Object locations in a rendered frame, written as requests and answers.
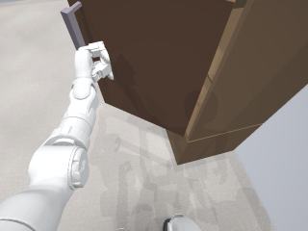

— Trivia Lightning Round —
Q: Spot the robot left forearm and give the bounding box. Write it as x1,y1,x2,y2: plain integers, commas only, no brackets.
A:
28,77,99,184

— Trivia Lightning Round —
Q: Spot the cupboard door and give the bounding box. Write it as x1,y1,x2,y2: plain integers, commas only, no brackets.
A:
67,0,236,137

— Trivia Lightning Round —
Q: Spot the robot right shin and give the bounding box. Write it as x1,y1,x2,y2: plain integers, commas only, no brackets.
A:
171,214,183,220

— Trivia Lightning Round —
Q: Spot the right robot thigh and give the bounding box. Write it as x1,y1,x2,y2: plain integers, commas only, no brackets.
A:
167,217,201,231

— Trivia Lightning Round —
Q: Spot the left robot upper arm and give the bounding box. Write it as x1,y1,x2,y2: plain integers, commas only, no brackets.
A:
0,145,90,231

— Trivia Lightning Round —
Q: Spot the handle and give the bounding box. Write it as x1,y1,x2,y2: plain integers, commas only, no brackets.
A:
60,1,86,51

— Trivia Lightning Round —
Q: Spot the left robot hand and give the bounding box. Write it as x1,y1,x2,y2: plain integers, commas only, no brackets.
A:
73,41,114,83

